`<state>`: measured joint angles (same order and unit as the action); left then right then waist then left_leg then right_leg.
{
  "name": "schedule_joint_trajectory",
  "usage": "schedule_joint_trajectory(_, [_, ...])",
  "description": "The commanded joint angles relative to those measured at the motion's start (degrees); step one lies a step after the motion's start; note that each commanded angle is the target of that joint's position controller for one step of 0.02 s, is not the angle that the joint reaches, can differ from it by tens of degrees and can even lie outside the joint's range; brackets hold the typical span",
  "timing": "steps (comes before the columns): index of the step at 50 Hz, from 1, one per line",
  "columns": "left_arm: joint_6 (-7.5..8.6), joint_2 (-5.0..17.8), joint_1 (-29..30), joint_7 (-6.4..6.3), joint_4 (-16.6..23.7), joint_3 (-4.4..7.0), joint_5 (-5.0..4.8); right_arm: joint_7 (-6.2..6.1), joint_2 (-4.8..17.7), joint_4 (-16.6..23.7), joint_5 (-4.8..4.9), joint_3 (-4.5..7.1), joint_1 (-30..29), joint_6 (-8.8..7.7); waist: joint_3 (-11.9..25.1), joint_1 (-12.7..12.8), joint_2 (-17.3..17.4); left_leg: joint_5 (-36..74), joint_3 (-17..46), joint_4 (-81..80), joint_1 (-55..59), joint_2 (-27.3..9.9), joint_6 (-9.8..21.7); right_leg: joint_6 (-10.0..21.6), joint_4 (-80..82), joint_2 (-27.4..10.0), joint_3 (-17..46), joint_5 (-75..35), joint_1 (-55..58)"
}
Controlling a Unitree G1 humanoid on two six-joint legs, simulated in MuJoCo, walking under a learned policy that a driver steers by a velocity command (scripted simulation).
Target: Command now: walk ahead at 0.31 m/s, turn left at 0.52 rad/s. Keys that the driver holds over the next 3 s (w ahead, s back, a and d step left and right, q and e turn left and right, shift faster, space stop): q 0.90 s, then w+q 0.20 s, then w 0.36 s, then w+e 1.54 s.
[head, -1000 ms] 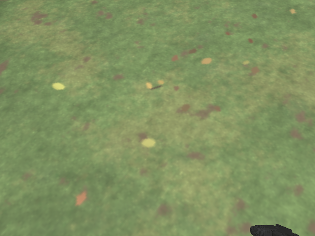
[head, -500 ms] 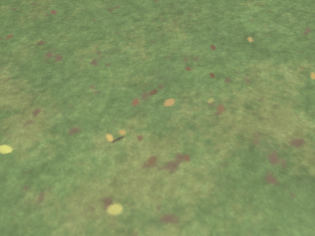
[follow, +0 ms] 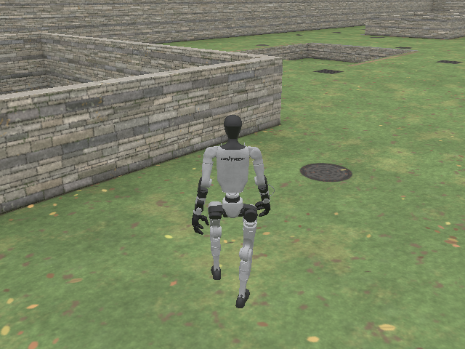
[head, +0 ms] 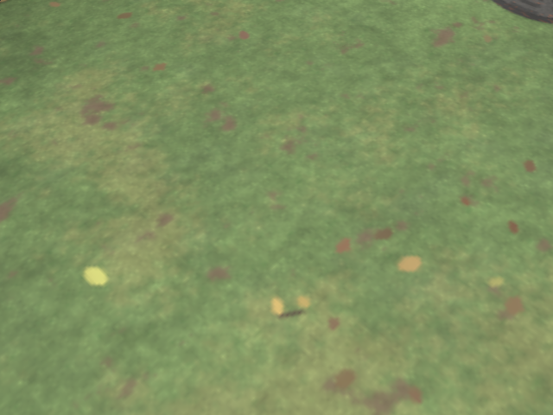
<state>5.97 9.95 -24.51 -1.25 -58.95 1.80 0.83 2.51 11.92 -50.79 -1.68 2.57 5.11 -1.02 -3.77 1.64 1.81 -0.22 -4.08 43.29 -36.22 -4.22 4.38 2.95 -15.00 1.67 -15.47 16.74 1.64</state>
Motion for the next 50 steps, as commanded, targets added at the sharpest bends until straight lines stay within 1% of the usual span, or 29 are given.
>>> schedule_joint_trajectory(1, [-0.02,8.60,-0.95,-1.07,2.07,1.47,-0.11,0.15,0.79,3.48,-0.47,-0.41,-1.13,-0.63,-0.85,-1.46,-7.02,-1.10,-4.67,-5.48,6.96,3.56,1.31,2.91,-3.06,-15.10,1.55,-50.05,-2.65])
schedule_joint_trajectory(3, [-0.85,9.84,0.43,-1.76,2.50,2.07,-0.18,-0.16,2.58,2.33,-0.89,0.27,4.11,-0.88,2.20,-3.62,-8.66,-6.29,-5.32,-6.91,12.45,6.45,3.38,2.71,-12.03,-15.56,0.93,-58.44,-0.79])
schedule_joint_trajectory(4, [-1.41,10.38,1.05,-1.89,2.89,2.37,-0.21,-0.38,3.79,1.29,-1.06,0.87,8.23,-1.31,4.73,-5.16,-8.45,-7.34,-4.77,-9.36,16.70,7.81,4.69,2.64,-19.77,-15.66,1.08,-57.67,-0.75])
schedule_joint_trajectory(5, [-1.95,10.75,1.92,-1.72,3.43,2.64,-0.48,-0.80,5.23,-0.37,-1.42,1.68,13.82,-2.07,8.06,-7.85,-6.30,-2.45,-3.53,-15.62,23.95,8.63,6.10,1.34,-31.17,-14.73,0.87,-49.58,-3.08])
schedule_joint_trajectory(6, [-2.09,10.29,0.86,-1.38,4.84,2.71,-0.74,-1.53,10.25,-0.78,-1.63,3.17,17.48,-2.75,12.35,-9.10,-0.08,17.95,5.87,-16.28,35.01,0.35,8.78,-1.05,-47.63,-11.40,0.59,-26.37,-13.16])
schedule_joint_trajectory(7, [-2.47,5.08,-5.32,-1.05,7.14,2.07,-1.12,-2.05,15.65,1.02,-0.49,4.68,14.57,-1.90,18.76,-3.11,10.71,56.26,27.28,-9.93,50.50,-16.75,18.73,-3.99,-68.78,-1.35,4.52,22.21,-31.74])
schedule_joint_trajectory(8, [-2.84,7.94,-2.29,-0.64,8.43,2.16,-0.47,-2.39,16.23,2.42,1.80,4.97,17.36,-0.67,25.25,-6.61,3.79,47.08,32.18,-16.52,49.32,-18.47,23.18,-4.47,-71.27,-1.21,14.73,18.81,-35.27])
schedule_joint_trajectory(9, [-3.03,7.48,2.30,-0.53,9.43,2.05,-0.53,-3.06,13.45,3.42,1.80,4.41,12.35,0.12,17.72,-5.38,0.46,31.49,28.37,-20.49,41.76,-16.71,21.69,-4.54,-69.96,-3.72,15.99,13.85,-37.51])
schedule_joint_trajectory(10, [-3.11,7.51,4.92,-0.53,9.73,2.14,-0.17,-3.31,9.74,4.00,2.03,3.38,8.07,0.53,9.67,-3.55,-2.12,23.43,24.81,-24.04,32.48,-13.16,18.36,-4.62,-64.04,-5.44,16.16,10.22,-37.13])
schedule_joint_trajectory(11, [-3.76,8.01,6.42,-0.64,10.47,2.44,0.63,-3.47,7.85,3.81,2.09,2.84,6.70,0.66,6.34,-1.89,-2.42,20.68,22.02,-25.30,27.45,-9.96,15.50,-4.73,-59.14,-6.50,16.85,8.65,-35.51])
schedule_joint_trajectory(12, [-4.96,7.80,5.44,-0.78,10.36,2.52,1.53,-3.54,6.99,3.99,2.01,2.63,6.48,0.63,5.76,-0.98,-1.90,19.19,20.11,-26.08,23.75,-7.85,13.89,-4.89,-56.31,-6.53,16.73,7.25,-32.41])
schedule_joint_trajectory(13, [-6.05,7.15,4.55,-0.88,10.17,2.44,1.72,-3.33,7.03,4.07,1.51,2.55,6.50,0.38,6.52,-0.38,-1.87,18.78,19.09,-26.26,22.17,-6.36,12.80,-4.93,-54.69,-5.93,16.56,6.23,-30.48])
schedule_joint_trajectory(16, [-7.29,6.33,5.44,-0.72,11.22,2.25,1.12,-2.87,9.75,4.64,0.79,3.31,7.16,-0.14,8.83,-0.12,-0.61,15.96,18.75,-26.34,21.67,-4.13,10.92,-5.31,-50.42,-5.05,16.87,3.48,-30.31])
schedule_joint_trajectory(22, [-8.57,8.70,14.14,-0.95,14.97,2.76,0.91,-3.14,11.10,5.61,0.99,3.97,10.02,1.50,7.45,-3.25,3.25,-11.42,26.25,-29.47,24.20,-2.81,7.76,-6.50,-42.66,-4.32,19.17,1.58,-35.64])
schedule_joint_trajectory(25, [-8.45,8.97,16.25,-1.18,16.11,2.66,0.57,-3.17,11.46,5.91,0.75,4.24,11.30,1.93,6.42,-4.16,3.94,-16.20,29.98,-29.82,25.82,-3.06,7.80,-6.14,-38.88,-3.26,19.94,2.93,-36.06])
schedule_joint_trajectory(31, [-7.40,9.19,16.68,-1.54,17.62,2.04,-0.44,-2.79,12.14,6.76,0.25,4.66,11.29,2.30,6.85,-4.23,4.58,-10.14,34.49,-27.61,26.51,-2.58,8.28,-3.77,-30.62,0.19,20.26,7.08,-29.63])
schedule_joint_trajectory(34, [-6.75,9.59,13.70,-1.74,17.69,1.76,-1.18,-2.37,12.32,7.18,0.36,4.81,9.82,2.71,7.27,-2.98,5.23,-5.84,36.65,-26.90,24.87,-1.71,7.23,-2.21,-22.62,2.18,19.99,8.03,-22.42])
schedule_joint_trajectory(36, [-6.34,9.78,8.82,-2.13,16.76,1.70,-1.32,-2.17,12.12,7.62,1.04,4.82,7.59,3.08,6.93,-0.15,4.75,-9.69,36.00,-26.25,20.28,1.02,4.05,-0.97,-9.76,2.90,18.95,2.74,-12.80])
schedule_joint_trajectory(37, [-6.06,11.59,7.25,-2.60,16.46,2.15,-0.80,-2.35,10.87,8.06,1.63,4.49,7.18,3.05,6.43,0.43,2.46,-17.96,33.61,-23.96,15.21,4.41,0.76,-0.10,-1.73,-0.65,21.41,-0.13,-6.57])
schedule_joint_trajectory(38, [-6.16,16.32,9.48,-3.08,18.00,3.04,-0.04,-2.67,7.10,8.22,2.07,3.66,10.97,3.04,7.49,-2.45,-8.48,-29.46,24.98,-11.32,9.57,10.86,-2.72,2.95,3.83,-13.92,34.52,7.18,-2.61])
schedule_joint_trajectory(39, [-6.36,19.26,16.44,-2.85,21.18,3.14,0.59,-3.19,9.03,8.39,1.38,4.34,11.04,2.67,4.20,-3.12,-12.89,-32.14,12.91,2.37,0.99,17.63,-3.89,7.93,6.41,-24.32,45.77,4.15,-8.13])
schedule_joint_trajectory(40, [-6.45,16.97,15.88,-2.40,20.43,2.96,1.19,-3.01,13.03,8.43,-0.47,5.17,8.32,2.53,2.31,-2.88,-9.05,-29.86,12.13,11.73,3.91,11.91,-4.81,11.22,4.22,-24.52,41.92,-5.67,-14.50])
schedule_joint_trajectory(41, [-6.17,13.11,17.96,-1.99,20.71,1.89,0.66,-2.51,12.88,7.71,-0.59,5.34,9.46,2.65,2.11,-4.75,-6.30,-26.49,12.37,16.47,6.12,11.41,-4.79,9.78,2.04,-19.84,35.26,-12.98,-15.78])
schedule_joint_trajectory(42, [-6.02,11.85,19.19,-1.64,21.02,1.53,0.41,-2.05,11.96,6.72,-0.53,5.17,11.34,3.20,2.34,-5.64,-6.30,-23.86,11.84,20.68,6.43,11.51,-5.13,8.02,0.30,-15.95,29.12,-17.68,-15.02])
schedule_joint_trajectory(43, [-6.06,11.78,19.40,-1.67,21.63,1.46,0.47,-1.50,11.64,6.08,-0.28,5.04,12.79,3.77,3.52,-5.73,-8.31,-22.65,10.80,24.54,5.59,11.44,-5.61,7.21,-0.91,-13.92,25.66,-20.78,-12.77])
schedule_joint_trajectory(45, [-6.13,11.80,16.45,-1.52,21.54,1.42,0.60,-0.69,11.31,6.49,0.27,4.61,11.49,4.40,3.89,-3.86,-8.69,-22.70,8.88,26.15,3.19,10.44,-6.94,7.79,-2.81,-13.45,22.39,-28.64,-8.89])
schedule_joint_trajectory(46, [-6.11,12.31,13.42,-1.30,20.88,1.69,0.80,-0.43,10.93,7.21,0.37,4.24,9.83,4.52,4.60,-2.30,-8.86,-21.78,8.23,24.42,1.29,9.41,-7.24,7.89,-2.08,-13.80,22.52,-23.27,-5.58])
schedule_joint_trajectory(48, [-5.93,13.23,8.95,-1.02,19.59,2.26,0.80,0.37,10.67,8.69,0.11,3.68,5.63,4.75,3.57,0.82,-10.03,-20.50,7.96,19.75,-2.17,7.66,-7.55,7.90,1.20,-14.83,24.61,-6.33,-1.07])
schedule_joint_trajectory(50, [-5.43,14.46,6.75,-0.81,18.55,2.90,0.81,1.25,10.69,9.82,-0.08,3.45,2.67,4.72,1.72,2.21,-10.56,-19.83,7.95,15.40,-3.65,6.54,-7.68,7.97,4.12,-16.27,26.17,2.84,0.98])
